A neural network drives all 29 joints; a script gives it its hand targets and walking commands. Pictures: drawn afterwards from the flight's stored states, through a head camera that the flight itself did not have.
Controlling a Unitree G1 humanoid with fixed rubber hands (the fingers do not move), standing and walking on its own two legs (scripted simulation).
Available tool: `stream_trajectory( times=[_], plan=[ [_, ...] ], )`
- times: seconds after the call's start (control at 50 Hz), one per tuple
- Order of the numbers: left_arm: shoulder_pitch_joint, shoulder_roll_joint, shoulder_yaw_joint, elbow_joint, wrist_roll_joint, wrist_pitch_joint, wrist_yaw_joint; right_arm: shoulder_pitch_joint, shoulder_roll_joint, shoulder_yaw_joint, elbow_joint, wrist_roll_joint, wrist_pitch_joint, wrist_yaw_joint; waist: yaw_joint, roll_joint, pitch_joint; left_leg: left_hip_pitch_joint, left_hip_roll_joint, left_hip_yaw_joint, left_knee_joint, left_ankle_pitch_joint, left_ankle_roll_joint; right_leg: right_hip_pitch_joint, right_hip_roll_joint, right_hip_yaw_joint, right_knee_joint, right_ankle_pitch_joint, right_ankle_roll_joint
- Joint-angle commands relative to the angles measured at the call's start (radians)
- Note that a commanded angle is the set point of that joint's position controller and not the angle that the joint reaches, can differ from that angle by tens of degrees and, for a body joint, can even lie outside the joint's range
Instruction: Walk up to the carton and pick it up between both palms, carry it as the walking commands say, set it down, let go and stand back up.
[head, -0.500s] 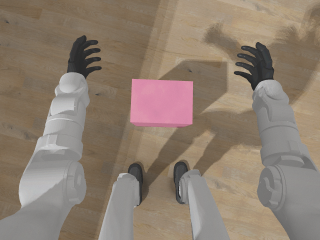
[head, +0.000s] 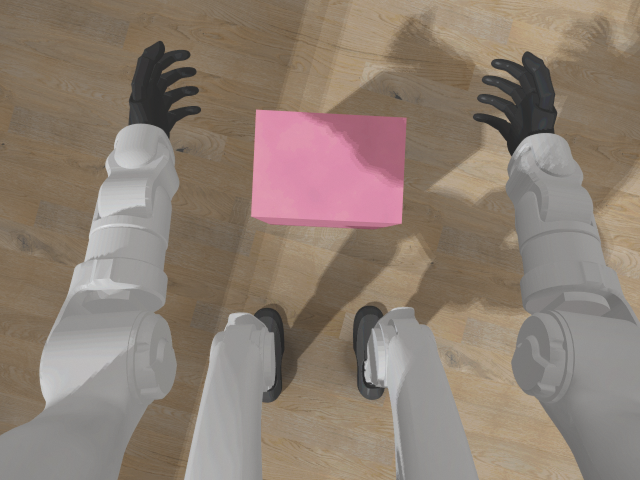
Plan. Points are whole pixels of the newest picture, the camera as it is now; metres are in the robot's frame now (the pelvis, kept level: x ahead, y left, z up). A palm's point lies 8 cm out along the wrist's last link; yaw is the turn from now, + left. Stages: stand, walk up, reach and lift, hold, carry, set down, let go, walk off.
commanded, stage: reach and lift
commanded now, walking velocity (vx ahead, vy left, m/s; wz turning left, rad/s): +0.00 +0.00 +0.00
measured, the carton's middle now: (326, 180) +0.49 -0.02 -0.43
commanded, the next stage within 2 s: none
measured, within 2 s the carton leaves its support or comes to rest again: neither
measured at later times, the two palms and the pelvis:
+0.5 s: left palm (198, 153) +0.51 +0.17 -0.27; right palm (467, 160) +0.48 -0.22 -0.26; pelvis -0.03 +0.00 -0.13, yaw +0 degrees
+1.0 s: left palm (218, 167) +0.51 +0.17 -0.37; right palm (439, 174) +0.48 -0.22 -0.37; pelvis -0.04 +0.00 -0.20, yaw +0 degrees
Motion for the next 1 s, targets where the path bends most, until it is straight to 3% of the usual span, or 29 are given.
stream_trajectory(
  times=[0.0, 0.2, 0.34, 0.78, 0.9, 0.98],
  plan=[
    [-0.233, 0.133, -0.016, -0.129, -0.035, -0.010, 0.011, -0.228, -0.147, 0.016, -0.135, 0.030, -0.007, -0.019, -0.017, -0.005, -1.062, 0.476, -0.087, 0.044, 0.007, 0.298, -0.034, 0.614, 0.065, 0.007, -0.017, 0.415, 0.052],
    [-0.344, 0.167, -0.061, -0.044, -0.092, -0.005, 0.036, -0.334, -0.175, 0.065, -0.055, 0.081, 0.004, -0.058, -0.012, -0.005, -0.961, 0.350, -0.068, 0.053, 0.175, 0.161, -0.024, 0.434, 0.058, 0.006, 0.138, 0.232, 0.046],
    [-0.412, 0.187, -0.085, 0.029, -0.117, -0.024, 0.054, -0.400, -0.197, 0.100, 0.022, 0.117, -0.016, -0.082, -0.011, -0.006, -0.912, 0.324, -0.057, 0.044, 0.282, 0.135, -0.019, 0.341, 0.049, 0.004, 0.245, 0.175, 0.043],
    [-0.566, 0.229, -0.180, 0.176, -0.210, -0.098, 0.080, -0.555, -0.245, 0.207, 0.174, 0.221, -0.098, -0.121, -0.022, 0.003, -0.787, 0.248, -0.026, 0.010, 0.556, 0.173, -0.014, 0.207, 0.014, 0.030, 0.525, 0.188, 0.042],
    [-0.599, 0.246, -0.203, 0.130, -0.243, -0.102, 0.093, -0.592, -0.265, 0.237, 0.126, 0.257, -0.100, -0.136, -0.016, -0.005, -0.892, 0.307, -0.024, 0.020, 0.597, 0.199, -0.011, 0.278, 0.011, 0.028, 0.564, 0.223, 0.045],
    [-0.582, 0.233, -0.214, 0.166, -0.260, -0.092, 0.090, -0.589, -0.260, 0.253, 0.124, 0.262, -0.091, -0.140, -0.021, -0.012, -0.861, 0.276, -0.026, 0.025, 0.603, 0.176, -0.010, 0.288, 0.011, 0.029, 0.566, 0.217, 0.043]
  ],
)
